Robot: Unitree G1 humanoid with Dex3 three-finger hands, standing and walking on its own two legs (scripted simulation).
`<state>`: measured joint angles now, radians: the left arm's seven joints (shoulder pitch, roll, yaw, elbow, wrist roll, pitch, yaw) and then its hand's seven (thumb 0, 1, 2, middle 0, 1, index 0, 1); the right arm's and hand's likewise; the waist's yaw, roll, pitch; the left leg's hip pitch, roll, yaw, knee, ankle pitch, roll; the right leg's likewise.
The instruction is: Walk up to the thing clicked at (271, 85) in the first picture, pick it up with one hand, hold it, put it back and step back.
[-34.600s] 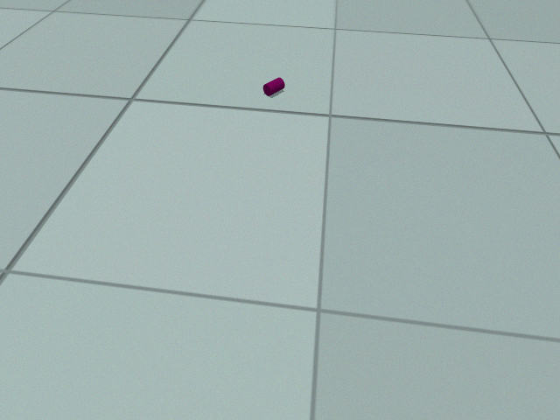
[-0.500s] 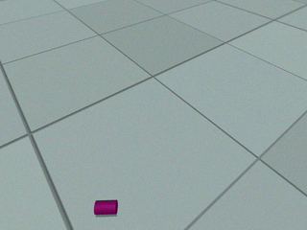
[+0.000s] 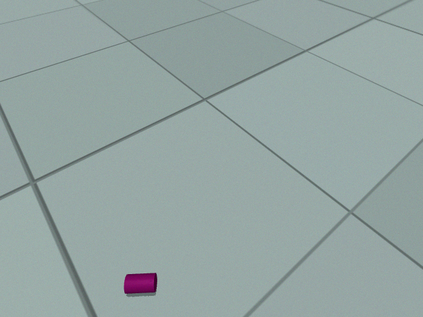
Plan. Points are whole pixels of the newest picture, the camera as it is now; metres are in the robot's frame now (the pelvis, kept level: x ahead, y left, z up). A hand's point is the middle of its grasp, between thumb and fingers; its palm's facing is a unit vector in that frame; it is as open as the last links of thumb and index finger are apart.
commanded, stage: stand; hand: left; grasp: from above
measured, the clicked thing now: (141, 283) +0.39 +0.31 -0.74
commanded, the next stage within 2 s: step back in 1.12 s
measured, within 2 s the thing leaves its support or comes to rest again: neither
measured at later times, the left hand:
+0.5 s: hand out of the picture +0.09 +0.24 -0.16, palm faces +0.01 -0.94 -0.33, open 7.4 cm
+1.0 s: hand out of the picture +0.08 +0.24 -0.16, palm faces -0.02 -0.94 -0.33, open 7.4 cm
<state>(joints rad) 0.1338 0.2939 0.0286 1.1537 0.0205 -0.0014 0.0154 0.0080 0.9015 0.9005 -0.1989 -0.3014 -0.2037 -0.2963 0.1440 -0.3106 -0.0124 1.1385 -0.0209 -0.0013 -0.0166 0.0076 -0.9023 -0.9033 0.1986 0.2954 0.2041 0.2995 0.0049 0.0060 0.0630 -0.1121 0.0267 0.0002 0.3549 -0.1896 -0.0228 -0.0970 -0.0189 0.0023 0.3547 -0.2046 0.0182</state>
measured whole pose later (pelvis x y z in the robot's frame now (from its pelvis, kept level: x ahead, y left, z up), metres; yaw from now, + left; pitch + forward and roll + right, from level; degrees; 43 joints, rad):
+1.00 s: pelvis +0.01 +0.00 +0.00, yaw -1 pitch -2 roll +0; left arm 0.11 0.32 0.02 1.14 0.01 -0.01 0.00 0.01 0.90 0.90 -0.20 -0.30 -0.20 -0.30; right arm 0.12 -0.33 -0.01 1.14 -0.02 -0.01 -0.01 0.01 -0.90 -0.90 0.20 0.30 0.20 0.30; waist 0.00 0.00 0.06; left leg -0.10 0.03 0.01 0.32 -0.19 -0.02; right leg -0.09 -0.02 0.01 0.33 -0.21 0.02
